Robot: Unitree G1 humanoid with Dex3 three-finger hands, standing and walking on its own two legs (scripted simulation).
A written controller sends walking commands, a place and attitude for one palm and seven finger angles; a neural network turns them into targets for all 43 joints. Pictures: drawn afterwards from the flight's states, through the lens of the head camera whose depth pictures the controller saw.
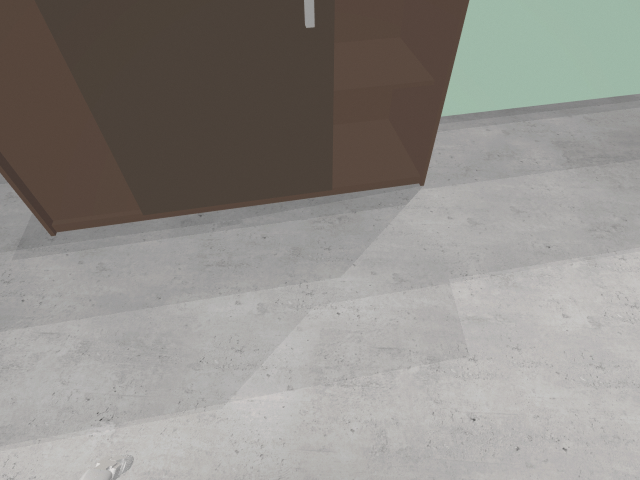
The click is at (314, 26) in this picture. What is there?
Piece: wardrobe's sliding door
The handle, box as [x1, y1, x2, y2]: [304, 0, 314, 27]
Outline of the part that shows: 304,0 305,25 306,27 314,26 313,0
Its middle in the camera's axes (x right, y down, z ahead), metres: -0.04 -0.74 +1.14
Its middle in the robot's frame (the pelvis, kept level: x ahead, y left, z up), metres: +1.37 +0.11 +0.11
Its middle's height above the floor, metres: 0.88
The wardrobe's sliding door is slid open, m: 0.44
